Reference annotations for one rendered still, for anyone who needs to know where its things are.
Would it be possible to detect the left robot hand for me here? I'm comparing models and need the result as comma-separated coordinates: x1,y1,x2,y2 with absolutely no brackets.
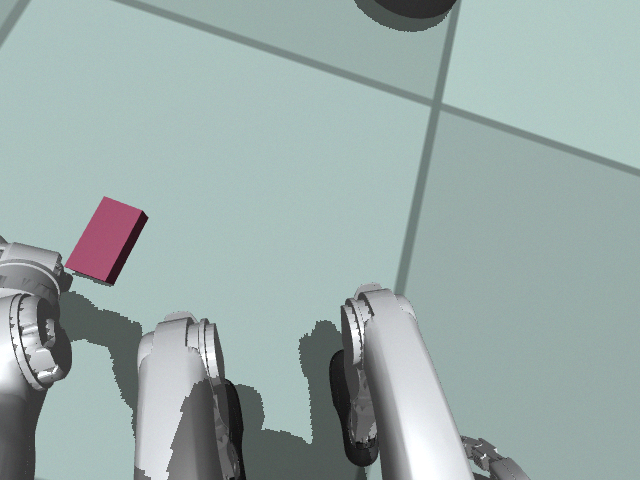
0,235,73,292

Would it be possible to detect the right robot foot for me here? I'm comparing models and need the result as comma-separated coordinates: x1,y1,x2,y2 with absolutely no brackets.
329,349,379,467

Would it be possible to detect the left robot arm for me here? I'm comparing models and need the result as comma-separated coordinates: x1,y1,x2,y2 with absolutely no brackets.
0,242,72,480

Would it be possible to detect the left robot foot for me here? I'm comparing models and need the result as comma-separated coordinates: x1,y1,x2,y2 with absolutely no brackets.
225,379,246,480

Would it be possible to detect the right robot hand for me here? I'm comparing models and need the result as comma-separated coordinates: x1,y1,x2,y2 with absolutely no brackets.
460,435,530,480

